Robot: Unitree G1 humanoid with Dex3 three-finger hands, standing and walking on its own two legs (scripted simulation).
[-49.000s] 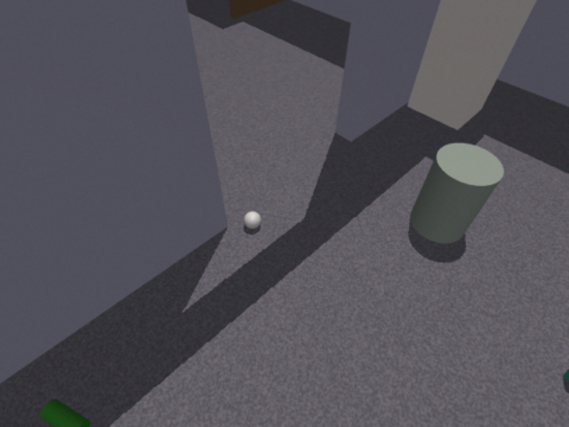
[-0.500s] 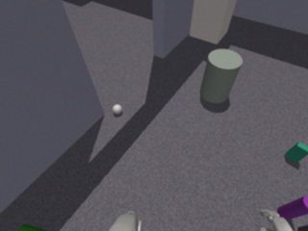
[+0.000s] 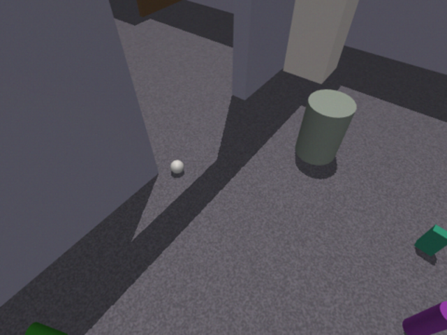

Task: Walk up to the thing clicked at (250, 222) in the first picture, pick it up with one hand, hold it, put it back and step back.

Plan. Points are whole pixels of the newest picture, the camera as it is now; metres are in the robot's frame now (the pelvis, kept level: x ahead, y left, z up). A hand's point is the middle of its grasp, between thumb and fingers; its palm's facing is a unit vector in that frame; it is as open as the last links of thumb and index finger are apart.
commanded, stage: step back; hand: left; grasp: from above
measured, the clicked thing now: (177, 166) +1.09 +0.26 -0.72
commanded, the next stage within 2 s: stand in 0.54 s
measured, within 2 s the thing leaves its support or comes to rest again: neither
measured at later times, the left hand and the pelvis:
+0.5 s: hand out of the picture +0.12 +0.29 -0.15, palm faces +0.03 -0.93 -0.36, open 7.4 cm; pelvis +0.04 +0.02 +0.01, yaw +1 degrees
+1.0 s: hand out of the picture +0.11 +0.28 -0.14, palm faces -0.02 -0.94 -0.33, open 7.4 cm; pelvis +0.04 +0.03 +0.02, yaw +0 degrees
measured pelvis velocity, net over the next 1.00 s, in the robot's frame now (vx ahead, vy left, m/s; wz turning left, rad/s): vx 0.04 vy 0.03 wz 0.01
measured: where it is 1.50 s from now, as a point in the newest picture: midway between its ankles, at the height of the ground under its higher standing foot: outside the picture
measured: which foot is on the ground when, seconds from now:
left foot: down 0.00-0.00, up 0.02-0.24, down 0.26-1.00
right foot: down 0.00-1.00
